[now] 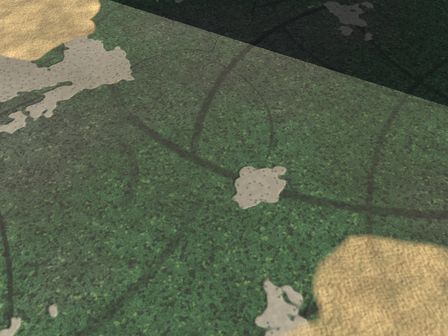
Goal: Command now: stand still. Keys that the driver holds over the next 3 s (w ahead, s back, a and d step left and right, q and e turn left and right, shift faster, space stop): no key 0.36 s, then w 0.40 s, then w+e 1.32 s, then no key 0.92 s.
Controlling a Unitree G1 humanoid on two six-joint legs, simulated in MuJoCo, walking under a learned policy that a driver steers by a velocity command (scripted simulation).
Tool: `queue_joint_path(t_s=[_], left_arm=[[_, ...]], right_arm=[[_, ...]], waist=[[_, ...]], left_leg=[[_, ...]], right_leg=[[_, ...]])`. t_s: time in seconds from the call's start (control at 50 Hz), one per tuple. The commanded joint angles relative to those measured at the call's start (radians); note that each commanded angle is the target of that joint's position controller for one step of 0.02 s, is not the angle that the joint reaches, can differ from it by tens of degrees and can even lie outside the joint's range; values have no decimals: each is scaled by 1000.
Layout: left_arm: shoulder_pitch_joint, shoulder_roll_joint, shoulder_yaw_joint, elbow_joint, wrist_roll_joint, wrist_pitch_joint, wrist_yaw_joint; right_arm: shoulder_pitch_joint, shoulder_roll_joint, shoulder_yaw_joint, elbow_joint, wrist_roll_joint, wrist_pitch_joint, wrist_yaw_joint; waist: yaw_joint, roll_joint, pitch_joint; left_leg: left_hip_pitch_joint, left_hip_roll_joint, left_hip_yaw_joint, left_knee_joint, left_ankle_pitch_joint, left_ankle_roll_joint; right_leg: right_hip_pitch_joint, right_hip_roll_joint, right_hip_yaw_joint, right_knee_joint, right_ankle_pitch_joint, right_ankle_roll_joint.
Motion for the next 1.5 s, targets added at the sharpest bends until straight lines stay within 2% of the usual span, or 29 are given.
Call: queue_joint_path(t_s=[0.02,0.36,0.4,0.46,0.5,0.56,0.6,0.66,0.68,0.7,0.72,0.74,0.76,0.8,0.84,0.92,1.06,1.12,1.16,1.18,1.2,1.22,1.24,1.26,1.28,1.3,1.34,1.4,1.5], left_arm=[[15,114,21,-23,-1,-8,4],[57,108,14,41,-3,0,8],[77,116,17,55,-7,4,13],[128,219,52,54,-22,3,24],[142,212,58,49,-10,-18,26],[115,176,56,23,-30,-32,20],[110,193,61,17,-34,-27,17],[102,199,60,9,-40,-15,11],[89,166,48,2,-35,-19,7],[59,88,23,-21,-20,-29,-3],[59,36,13,-74,-19,-51,-2],[46,108,29,-79,-47,-66,-1],[30,143,36,-86,-62,-77,-8],[41,149,47,-63,-44,-80,-11],[43,126,51,-53,-38,-67,-22],[-46,78,45,-98,-36,-47,-26],[-273,36,20,-217,-28,-52,-62],[-265,66,34,-250,-30,-56,-84],[-109,129,68,-226,-34,-49,-89],[49,185,100,-188,-35,-45,-82],[195,264,129,-163,-30,-29,-58],[159,319,136,-195,-28,-28,-48],[176,240,117,-179,-17,-32,-42],[132,195,105,-183,-10,-43,-37],[50,167,96,-198,-12,-55,-44],[-13,137,87,-218,-11,-62,-46],[-53,139,84,-236,-9,-60,-41],[-13,178,95,-232,-15,-59,-20],[85,205,107,-216,-28,-40,-2]], right_arm=[[14,-105,-18,-10,1,-11,-4],[34,-96,2,94,3,-15,-7],[45,-76,8,105,6,-13,-9],[-41,-87,11,52,16,-44,2],[-79,-98,6,29,26,-75,20],[-73,-93,1,27,34,-110,43],[-75,-72,4,29,34,-123,53],[89,-82,-10,96,35,-117,56],[167,-98,-19,116,38,-112,51],[269,-167,-35,125,33,-113,42],[372,-291,-56,136,18,-119,53],[297,-228,-35,128,7,-136,62],[198,-170,-17,90,11,-148,69],[93,-126,0,51,12,-151,76],[121,-97,10,60,0,-142,69],[171,-126,6,67,-16,-139,47],[226,-150,5,61,3,-124,26],[198,-184,-5,37,3,-100,19],[169,-212,-15,7,-7,-78,9],[147,-219,-15,-13,-6,-71,8],[157,-200,-4,-46,-16,-84,12],[250,-45,39,-84,-17,-125,42],[142,-147,17,-111,17,-179,63],[49,-188,5,-159,54,-199,67],[24,-176,6,-167,44,-203,59],[29,-183,-6,-158,25,-192,47],[67,-168,-12,-171,3,-161,45],[-9,-138,-6,-224,-19,-139,38],[-213,-107,10,-298,-3,-145,44]], waist=[[1,-9,-8],[3,-7,2],[9,-35,-7],[49,-169,90],[53,-146,142],[31,-84,105],[21,-104,62],[-57,-82,11],[-99,-53,-6],[-142,127,-35],[-136,328,-87],[-102,189,-25],[-68,134,53],[-27,95,70],[-24,110,56],[-39,60,67],[-82,36,110],[-32,71,56],[63,117,-65],[145,103,-153],[188,-21,-257],[70,-262,-381],[134,-149,-403],[114,-110,-244],[53,28,-134],[12,58,-96],[-38,23,-55],[-33,-13,-20],[60,-62,-26]], left_leg=[[28,24,-10,-46,179,16],[11,26,9,-64,166,12],[-8,-13,58,-21,-12,16],[-236,-7,123,245,-193,36],[-389,66,83,431,-244,53],[-414,106,98,338,-204,72],[-250,69,155,186,-130,62],[108,-16,235,31,50,43],[215,1,197,1,25,56],[310,190,-72,-132,-121,117],[407,406,-529,-288,-322,276],[328,441,-607,-319,-475,320],[267,398,-489,-324,-450,284],[211,307,-246,-333,-186,208],[179,238,-58,-335,54,162],[158,223,92,-351,292,180],[220,246,250,-351,438,162],[326,276,292,-203,847,146],[343,281,312,52,1147,131],[245,253,322,270,1103,110],[-12,193,322,584,732,79],[-453,-61,202,998,-255,13],[-566,-19,-9,1065,-268,54],[-615,37,1,1010,-195,83],[-573,81,13,897,-130,85],[-502,115,22,800,-100,75],[-407,138,29,717,-82,43],[-394,133,75,534,20,-16],[-286,44,102,139,353,-32]], right_leg=[[-51,-78,84,-120,115,-15],[-35,-71,84,-132,148,-21],[-34,-70,105,-176,-143,-38],[-50,-292,418,-344,-549,-183],[-10,-384,523,-389,-452,-245],[81,-327,382,-363,-254,-190],[21,-257,254,-329,-154,-162],[-186,-193,172,-212,-158,-139],[-253,-163,139,-113,-121,-112],[-359,-72,23,220,-93,-45],[-571,35,-5,517,-277,-14],[-647,-30,95,689,-262,-32],[-696,-83,111,726,-152,-55],[-652,-136,104,667,13,-53],[-583,-146,88,614,110,-36],[-619,-116,95,490,233,4],[-547,-94,-38,159,355,-21],[-472,-42,-99,137,236,-73],[-274,26,-138,158,152,-117],[-36,51,-115,100,191,-154],[272,-102,143,67,129,-214],[600,-382,780,-81,-19,-446],[592,-372,843,-192,-76,-418],[463,-334,668,-202,-26,-356],[273,-283,538,-222,101,-317],[148,-238,440,-232,194,-286],[-13,-194,372,-274,276,-283],[-141,-156,279,-299,348,-283],[-174,-90,237,-250,229,-193]])
Next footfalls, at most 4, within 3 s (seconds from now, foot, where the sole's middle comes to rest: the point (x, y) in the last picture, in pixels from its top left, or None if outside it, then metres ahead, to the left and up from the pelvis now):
0.70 left None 0.12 0.15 -0.78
1.20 right None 0.46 -0.08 -0.78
1.66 left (228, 256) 0.78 0.03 -0.78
2.18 right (340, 241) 0.84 -0.35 -0.78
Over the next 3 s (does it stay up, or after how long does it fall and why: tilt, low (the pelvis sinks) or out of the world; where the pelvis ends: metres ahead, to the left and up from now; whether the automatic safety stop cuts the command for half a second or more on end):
stays up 0.91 -0.27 0.00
